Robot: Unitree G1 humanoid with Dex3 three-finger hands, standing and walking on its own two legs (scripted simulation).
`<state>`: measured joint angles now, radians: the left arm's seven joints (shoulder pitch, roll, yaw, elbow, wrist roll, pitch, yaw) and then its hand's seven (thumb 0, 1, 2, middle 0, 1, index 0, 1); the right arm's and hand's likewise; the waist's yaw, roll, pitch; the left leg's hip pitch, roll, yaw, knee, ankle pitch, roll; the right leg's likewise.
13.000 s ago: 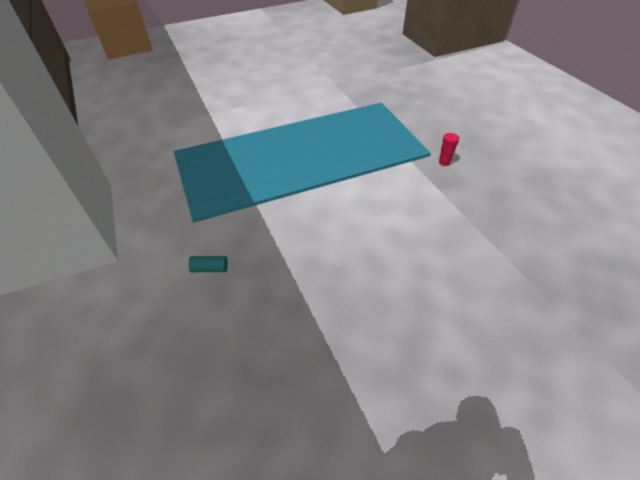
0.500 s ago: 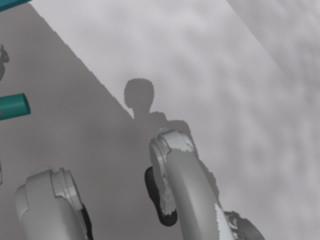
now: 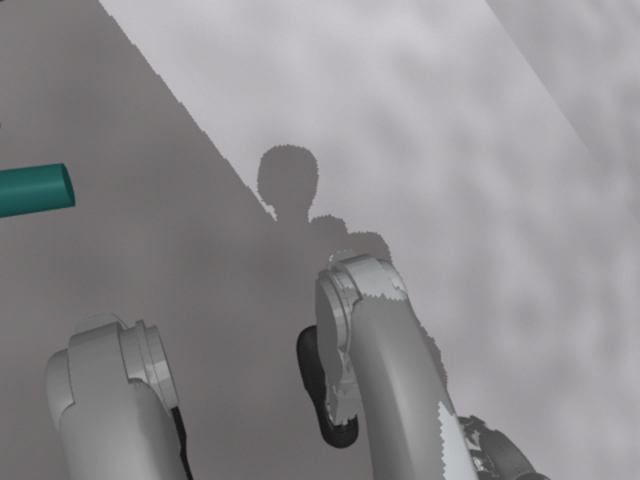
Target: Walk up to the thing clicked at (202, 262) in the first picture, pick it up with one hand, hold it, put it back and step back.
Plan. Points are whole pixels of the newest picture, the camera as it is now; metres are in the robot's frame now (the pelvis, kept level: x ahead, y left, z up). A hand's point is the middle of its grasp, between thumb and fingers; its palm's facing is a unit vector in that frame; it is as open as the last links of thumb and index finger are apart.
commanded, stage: rest palm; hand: left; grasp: from above
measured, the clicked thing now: (12, 192) +0.50 +0.29 -0.29
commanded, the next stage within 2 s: close in 1.40 s
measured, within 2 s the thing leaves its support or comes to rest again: neither
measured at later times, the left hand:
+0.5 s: hand (4, 193) +0.49 +0.28 -0.23, palm faces -0.48 -0.05 -0.88, open 13.5 cm
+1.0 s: hand (2, 203) +0.48 +0.29 -0.26, palm faces -0.49 -0.08 -0.87, open 13.6 cm
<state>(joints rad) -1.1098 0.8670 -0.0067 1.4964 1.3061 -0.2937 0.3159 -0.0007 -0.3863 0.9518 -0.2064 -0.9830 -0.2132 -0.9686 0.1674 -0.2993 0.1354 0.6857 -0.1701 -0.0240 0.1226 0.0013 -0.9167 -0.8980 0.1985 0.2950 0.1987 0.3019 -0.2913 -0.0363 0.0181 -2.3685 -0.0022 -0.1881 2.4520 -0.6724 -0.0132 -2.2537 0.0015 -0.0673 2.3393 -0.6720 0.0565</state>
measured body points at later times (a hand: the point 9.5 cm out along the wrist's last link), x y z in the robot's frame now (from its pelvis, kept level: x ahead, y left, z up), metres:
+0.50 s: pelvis +0.00 +0.00 -0.02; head +0.27 +0.09 +0.33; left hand +0.51 +0.28 -0.18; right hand +0.01 -0.26 -0.08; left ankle +0.07 +0.13 -0.29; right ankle +0.11 -0.14 -0.29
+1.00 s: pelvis +0.01 +0.01 -0.02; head +0.29 +0.12 +0.32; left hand +0.50 +0.29 -0.21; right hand +0.04 -0.27 -0.07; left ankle +0.07 +0.13 -0.29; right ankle +0.11 -0.14 -0.28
